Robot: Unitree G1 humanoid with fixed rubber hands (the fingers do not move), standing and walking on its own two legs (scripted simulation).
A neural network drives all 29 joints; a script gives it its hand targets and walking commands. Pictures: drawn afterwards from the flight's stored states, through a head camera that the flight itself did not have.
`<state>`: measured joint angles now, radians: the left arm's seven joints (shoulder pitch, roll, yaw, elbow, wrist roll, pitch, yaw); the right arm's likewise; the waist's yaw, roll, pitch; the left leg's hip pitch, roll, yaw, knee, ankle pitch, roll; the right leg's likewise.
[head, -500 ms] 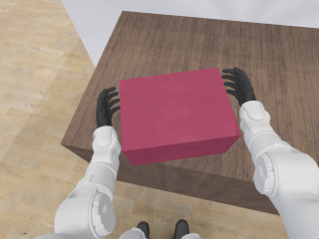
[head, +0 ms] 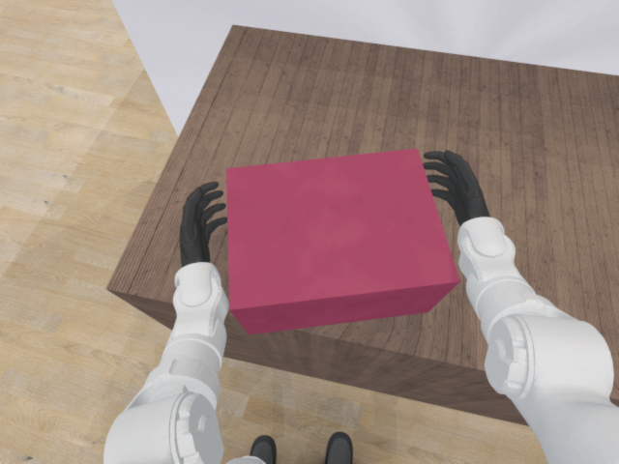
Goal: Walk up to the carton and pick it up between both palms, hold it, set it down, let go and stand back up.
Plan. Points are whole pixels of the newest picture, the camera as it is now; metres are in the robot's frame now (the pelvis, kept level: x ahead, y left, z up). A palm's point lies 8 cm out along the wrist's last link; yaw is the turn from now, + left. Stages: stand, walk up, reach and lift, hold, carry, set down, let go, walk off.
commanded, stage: reach and lift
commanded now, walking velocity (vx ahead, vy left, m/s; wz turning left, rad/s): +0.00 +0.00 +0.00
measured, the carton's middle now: (331, 243) +0.40 +0.02 -0.05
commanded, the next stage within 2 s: none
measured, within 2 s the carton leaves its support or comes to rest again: leaves its support in 0.82 s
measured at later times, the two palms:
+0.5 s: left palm (195, 253) +0.35 +0.20 -0.01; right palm (468, 216) +0.43 -0.15 +0.01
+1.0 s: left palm (174, 252) +0.33 +0.21 +0.03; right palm (477, 232) +0.39 -0.15 +0.05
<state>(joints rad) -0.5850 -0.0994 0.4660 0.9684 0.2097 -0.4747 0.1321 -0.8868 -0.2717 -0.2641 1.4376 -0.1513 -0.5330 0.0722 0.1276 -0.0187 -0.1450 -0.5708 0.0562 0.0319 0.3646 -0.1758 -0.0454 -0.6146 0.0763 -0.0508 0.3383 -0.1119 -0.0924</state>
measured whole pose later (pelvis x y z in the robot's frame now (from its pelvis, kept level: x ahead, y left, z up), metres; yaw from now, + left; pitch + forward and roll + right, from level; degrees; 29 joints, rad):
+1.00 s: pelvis -0.02 +0.02 +0.01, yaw +3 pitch +15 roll +0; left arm -0.51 -0.03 0.26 0.90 0.06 -0.30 0.13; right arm -0.65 -0.23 -0.11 1.12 -0.02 -0.35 -0.01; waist 0.06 0.02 -0.17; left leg -0.45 0.03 0.01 0.35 -0.15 -0.02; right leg -0.47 0.04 -0.09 0.31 -0.10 -0.07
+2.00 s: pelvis -0.02 +0.05 +0.01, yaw +3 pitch -5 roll -1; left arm -0.42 -0.01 0.24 0.19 0.19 0.42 -0.02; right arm -0.46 -0.14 -0.10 0.56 0.08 0.15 -0.06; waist -0.05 -0.05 0.01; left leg -0.05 0.00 0.01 0.31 -0.18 0.02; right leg -0.05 0.02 -0.06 0.23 -0.11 -0.02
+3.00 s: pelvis -0.02 +0.04 +0.01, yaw +3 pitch -7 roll -1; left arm -0.47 0.01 0.28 0.09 0.20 0.57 -0.06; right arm -0.50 -0.12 -0.10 0.47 0.12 0.27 -0.09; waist -0.06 -0.05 0.02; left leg -0.02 0.00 0.00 0.32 -0.19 0.01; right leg -0.01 0.02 -0.07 0.24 -0.11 -0.03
